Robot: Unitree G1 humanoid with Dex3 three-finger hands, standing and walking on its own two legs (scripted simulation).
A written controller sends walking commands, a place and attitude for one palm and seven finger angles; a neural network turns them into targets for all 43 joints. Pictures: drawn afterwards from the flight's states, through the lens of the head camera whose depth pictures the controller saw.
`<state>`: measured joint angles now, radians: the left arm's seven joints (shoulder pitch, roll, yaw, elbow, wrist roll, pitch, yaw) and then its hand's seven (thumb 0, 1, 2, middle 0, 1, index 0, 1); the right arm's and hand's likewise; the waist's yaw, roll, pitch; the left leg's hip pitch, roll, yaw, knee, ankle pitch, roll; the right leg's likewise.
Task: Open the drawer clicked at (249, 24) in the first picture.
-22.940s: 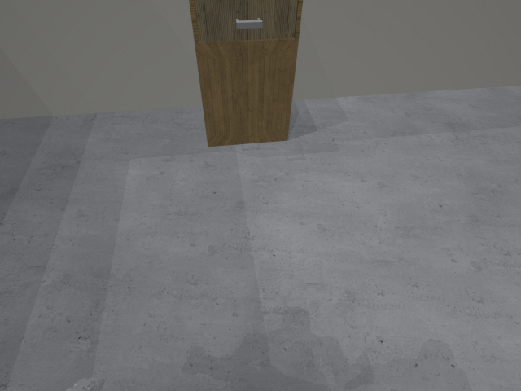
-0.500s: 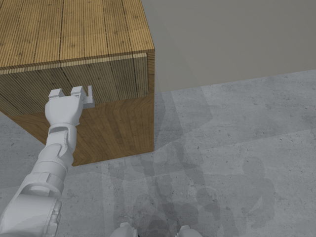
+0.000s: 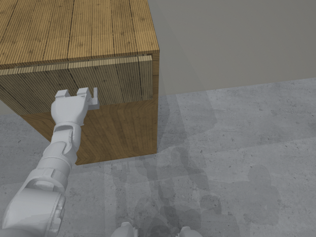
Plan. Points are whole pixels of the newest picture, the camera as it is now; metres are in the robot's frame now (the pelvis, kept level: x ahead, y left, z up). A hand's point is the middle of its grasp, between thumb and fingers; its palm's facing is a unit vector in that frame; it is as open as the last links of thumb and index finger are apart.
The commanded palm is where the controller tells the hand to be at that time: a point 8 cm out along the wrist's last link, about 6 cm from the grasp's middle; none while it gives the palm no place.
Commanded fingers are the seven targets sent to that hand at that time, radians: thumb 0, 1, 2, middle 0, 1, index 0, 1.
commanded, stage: pull the drawer open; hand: left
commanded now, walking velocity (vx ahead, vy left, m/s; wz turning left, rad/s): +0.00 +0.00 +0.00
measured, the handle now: (78, 99) +0.50 +0.22 +0.00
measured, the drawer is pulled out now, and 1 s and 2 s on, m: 0.03 0.12 0.26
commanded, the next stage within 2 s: none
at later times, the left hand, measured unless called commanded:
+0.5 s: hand (77, 137) +0.38 +0.21 -0.02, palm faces -0.03 -0.04 -1.00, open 6.0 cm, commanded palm +0.37 +0.21 +0.03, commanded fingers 0.00 0.90 0.90 -0.40 -1.35 -0.40 -1.35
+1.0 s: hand (77, 151) +0.34 +0.21 -0.02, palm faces -0.02 -0.08 -1.00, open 6.0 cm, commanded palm +0.29 +0.21 +0.03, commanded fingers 0.00 0.90 0.90 -0.40 -1.35 -0.40 -1.35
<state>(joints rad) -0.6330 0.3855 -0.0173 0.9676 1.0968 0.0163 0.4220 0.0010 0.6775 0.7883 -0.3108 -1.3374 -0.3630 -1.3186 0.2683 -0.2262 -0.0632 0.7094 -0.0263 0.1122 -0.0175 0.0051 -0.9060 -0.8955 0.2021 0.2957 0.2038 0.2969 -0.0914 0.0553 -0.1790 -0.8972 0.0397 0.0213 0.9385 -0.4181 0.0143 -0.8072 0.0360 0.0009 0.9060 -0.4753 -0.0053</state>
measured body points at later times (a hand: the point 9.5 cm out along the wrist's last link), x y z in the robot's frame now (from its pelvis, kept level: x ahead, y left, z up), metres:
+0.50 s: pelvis +0.00 +0.00 +0.01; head +0.08 -0.01 +0.45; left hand +0.38 +0.21 +0.03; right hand +0.11 -0.26 -0.12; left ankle +0.01 +0.11 -0.68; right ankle -0.03 -0.12 -0.68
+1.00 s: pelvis +0.01 -0.01 +0.02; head +0.08 -0.02 +0.46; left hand +0.34 +0.21 +0.03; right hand +0.08 -0.27 -0.12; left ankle +0.01 +0.11 -0.68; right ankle -0.03 -0.12 -0.68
